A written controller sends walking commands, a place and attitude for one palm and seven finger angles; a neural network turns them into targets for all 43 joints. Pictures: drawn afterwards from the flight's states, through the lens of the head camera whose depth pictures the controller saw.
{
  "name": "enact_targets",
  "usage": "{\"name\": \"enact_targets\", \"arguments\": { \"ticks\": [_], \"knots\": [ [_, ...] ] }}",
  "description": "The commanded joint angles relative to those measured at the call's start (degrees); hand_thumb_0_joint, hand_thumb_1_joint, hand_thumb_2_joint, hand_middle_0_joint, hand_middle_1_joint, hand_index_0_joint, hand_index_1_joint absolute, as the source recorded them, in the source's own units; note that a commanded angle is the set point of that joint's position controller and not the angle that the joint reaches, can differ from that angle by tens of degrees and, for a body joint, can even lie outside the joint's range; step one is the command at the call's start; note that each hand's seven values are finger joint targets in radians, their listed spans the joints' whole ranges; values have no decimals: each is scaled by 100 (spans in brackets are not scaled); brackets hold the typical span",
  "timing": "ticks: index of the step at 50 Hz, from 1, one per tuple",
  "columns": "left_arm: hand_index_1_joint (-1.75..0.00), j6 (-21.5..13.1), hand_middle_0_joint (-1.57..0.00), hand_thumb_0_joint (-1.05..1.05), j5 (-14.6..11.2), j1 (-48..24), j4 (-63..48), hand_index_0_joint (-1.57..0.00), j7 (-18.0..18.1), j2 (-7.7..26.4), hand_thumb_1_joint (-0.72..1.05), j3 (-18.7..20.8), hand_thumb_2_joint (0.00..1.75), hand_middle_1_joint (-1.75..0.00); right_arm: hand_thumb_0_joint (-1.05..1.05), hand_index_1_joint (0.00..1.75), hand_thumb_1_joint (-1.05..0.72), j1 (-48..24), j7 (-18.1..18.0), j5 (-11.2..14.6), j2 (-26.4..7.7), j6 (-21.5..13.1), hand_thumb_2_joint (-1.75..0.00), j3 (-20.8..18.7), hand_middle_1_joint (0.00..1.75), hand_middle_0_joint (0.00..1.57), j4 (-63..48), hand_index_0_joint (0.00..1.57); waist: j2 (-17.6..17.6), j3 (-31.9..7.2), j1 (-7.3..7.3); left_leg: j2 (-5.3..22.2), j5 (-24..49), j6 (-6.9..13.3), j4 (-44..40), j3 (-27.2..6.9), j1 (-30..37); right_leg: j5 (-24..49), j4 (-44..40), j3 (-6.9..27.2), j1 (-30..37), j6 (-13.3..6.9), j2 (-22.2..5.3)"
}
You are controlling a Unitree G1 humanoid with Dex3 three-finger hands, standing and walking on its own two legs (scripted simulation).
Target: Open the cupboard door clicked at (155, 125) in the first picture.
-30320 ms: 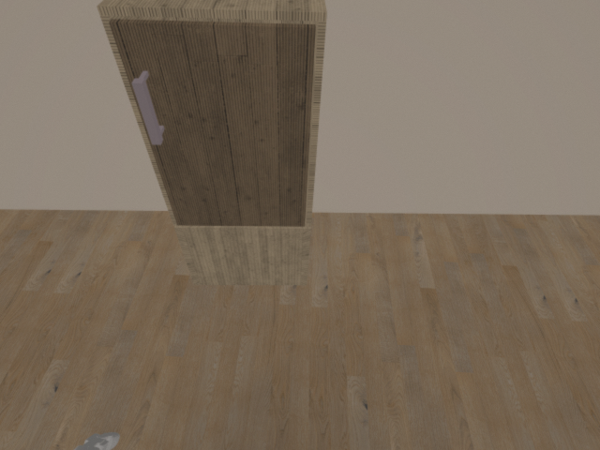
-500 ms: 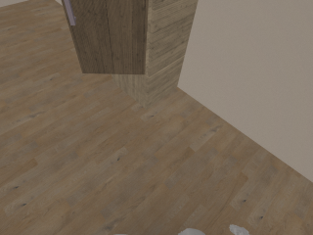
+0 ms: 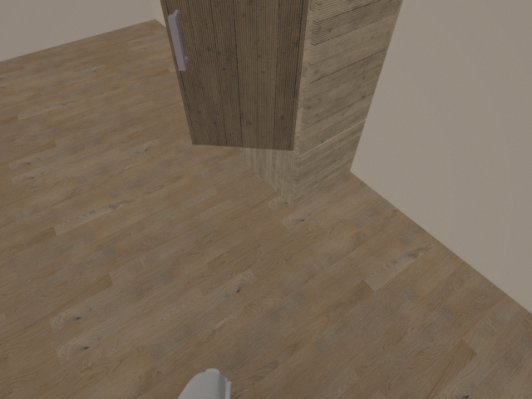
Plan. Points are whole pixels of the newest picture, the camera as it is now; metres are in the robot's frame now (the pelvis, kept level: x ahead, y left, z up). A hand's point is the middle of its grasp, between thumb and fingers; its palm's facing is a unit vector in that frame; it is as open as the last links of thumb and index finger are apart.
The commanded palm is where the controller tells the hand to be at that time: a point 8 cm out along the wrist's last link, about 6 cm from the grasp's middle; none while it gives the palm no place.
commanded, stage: take the last steps up to it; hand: left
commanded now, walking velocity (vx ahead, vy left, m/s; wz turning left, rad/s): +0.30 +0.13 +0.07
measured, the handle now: (179, 41) +1.00 +0.32 +0.03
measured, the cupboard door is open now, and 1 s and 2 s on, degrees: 48 48 48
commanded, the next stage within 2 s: come to a stop and stand still in 1.02 s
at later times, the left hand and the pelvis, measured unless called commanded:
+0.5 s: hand (134, 318) +0.27 +0.27 -0.16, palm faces +0.00 -0.98 -0.19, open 7.4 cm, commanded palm none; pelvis +0.15 +0.09 +0.00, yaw -1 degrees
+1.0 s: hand (158, 283) +0.35 +0.26 -0.18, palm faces +0.03 -0.98 -0.19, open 7.2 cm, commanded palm none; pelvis +0.33 +0.07 +0.00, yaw -1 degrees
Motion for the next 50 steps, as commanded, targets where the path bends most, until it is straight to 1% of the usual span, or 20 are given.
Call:
{"name": "enact_targets", "arguments": {
  "ticks": [1,3,4,5,6,7,9,11,15,23,29,32,33,34,35,36,37,41,47,50],
  "knots": [
    [-30,-86,-20,0,12,358,-59,-20,45,1251,90,253,90,-30,0,30,-90,-1010,85,13,54,-318,-90,85,30,20,-705,20,-1085,184,340,-98,-108,84,-1250,432,63,1755,-470,445,33,-768,-1229],
    [-30,-58,-20,0,15,178,-48,-20,40,1317,90,281,90,-30,0,30,-90,-599,58,11,-24,-399,-90,76,30,20,-595,20,-1111,40,115,-226,-172,205,-1837,568,918,1866,-66,347,-227,-700,-1238],
    [-30,-43,-20,0,-5,81,-55,-20,26,1298,90,279,90,-30,0,30,-90,-63,17,-21,-140,-446,-90,43,30,20,-431,20,-877,-181,-160,-416,53,267,-2282,746,1940,1960,546,127,-688,-577,-1038],
    [-30,-22,-20,0,-19,91,-119,-20,-6,1118,90,236,90,-30,0,30,-90,859,-58,-53,-570,-488,-90,-45,30,20,-174,20,-21,-696,-549,-172,-8,389,-2481,477,3238,1795,1889,-194,-1213,-434,-754],
    [-30,13,-20,0,-105,269,-253,-20,-61,724,90,164,90,-30,0,30,-90,1683,-158,-124,-1305,-541,-90,-245,30,20,4,20,1757,-1398,-811,1402,20,974,-2720,-1737,4452,-833,3653,-526,-2666,-132,169],
    [-30,39,-20,0,-82,-203,-471,-20,-24,604,90,103,90,-30,0,30,-90,2129,-281,-63,-1466,-483,-90,-283,30,20,137,20,2003,-1548,-951,1893,117,1305,-3519,-2521,4398,-1928,4845,150,-3264,-239,407],
    [-30,38,-20,0,-79,-712,-545,-20,-15,627,90,80,90,-30,0,30,-90,1312,-330,-57,-1080,-515,-90,-151,30,20,-44,20,1191,-758,-636,1829,-191,1408,-3708,-2161,3242,-1183,5729,550,-3631,-426,-10],
    [-30,105,-20,0,-39,-617,-328,-20,-71,566,90,116,90,-30,0,30,-90,659,-367,-63,-553,-584,-90,-1,30,20,-194,20,1003,-147,-290,1528,4,1267,-3933,-1444,2271,-463,5499,697,-3389,-393,-207],
    [-30,224,-20,0,-36,-306,-208,-20,-115,444,90,106,90,-30,0,30,-90,655,-384,-30,-334,-733,-90,59,30,20,-91,20,535,-145,28,1281,743,1251,-4253,-689,2158,142,4789,653,-3138,-317,-111],
    [-30,265,-20,0,-28,-1361,-679,-20,-159,461,90,111,90,-30,0,30,-90,1034,-356,-49,-279,-746,-90,76,30,20,118,20,231,283,-88,1311,669,1410,-4578,-443,2546,776,3111,598,-3383,-280,-47],
    [-30,149,-20,0,-34,-1997,-918,-20,-156,406,90,26,90,-30,0,30,-90,1668,-381,-101,-242,-722,-90,135,30,20,453,20,414,222,-360,1238,2421,1251,-3875,-154,3214,410,1945,238,-2959,-464,275],
    [-30,97,-20,0,-30,-1470,-764,-20,-157,480,90,51,90,-30,0,30,-90,1663,-397,-89,-262,-688,-90,167,30,20,535,20,462,-40,-95,1013,3106,1020,-2989,170,3004,527,1144,-34,-1692,-597,591],
    [-30,42,-20,0,-30,-794,-539,-20,-138,633,90,114,90,-30,0,30,-90,1563,-390,-40,-248,-698,-90,166,30,20,534,20,246,-426,220,799,3210,841,-2169,312,2550,900,857,86,-485,-705,585],
    [-30,-31,-20,0,0,149,-257,-20,-76,1044,90,244,90,-30,0,30,-90,1413,-352,37,-146,-724,-90,165,30,20,415,20,-456,-960,588,371,2262,593,-895,604,1240,1413,829,1233,1190,-1063,-274],
    [-30,-42,-20,0,-50,848,-40,-20,-34,1544,90,366,90,-30,0,30,-90,1415,-339,81,39,-740,-90,177,30,20,247,20,-1446,-1305,681,-393,-1645,302,837,824,-216,2407,226,3165,2263,-1791,-1813],
    [-30,-33,-20,0,-132,734,-75,-20,20,1511,90,347,90,-30,0,30,-90,1050,-337,69,-217,-683,-90,127,30,20,207,20,-777,-954,687,-120,-1917,361,1658,13,-450,2125,-153,3188,1529,-1986,-1954],
    [-30,-30,-20,0,-118,254,-160,-20,62,1244,90,299,90,-30,0,30,-90,661,-330,60,-60,-670,-90,106,30,20,130,20,-457,-437,518,90,-1475,349,1729,-189,-685,2019,-259,2774,935,-1855,-1675],
    [-30,-112,-20,0,-95,-539,-305,-20,73,635,90,114,90,-30,0,30,-90,953,-263,-24,389,-445,-90,146,30,20,296,20,-472,-81,-122,361,-604,153,709,-53,328,1806,-777,1131,-840,-1328,-1024],
    [-30,-142,-20,0,-47,-403,-108,-20,3,845,90,212,90,-30,0,30,-90,548,-147,-47,491,-488,-90,118,30,20,112,20,-338,-100,-43,89,-57,102,-1342,339,983,858,-671,963,-998,-1282,-826],
    [-30,-58,-20,0,-68,-434,-23,-20,-23,854,90,190,90,-30,0,30,-90,740,-178,-62,268,-578,-90,95,30,20,191,20,-295,-70,-213,-157,382,123,-2343,541,2119,280,-99,739,-1521,-1011,-566]
  ]
}}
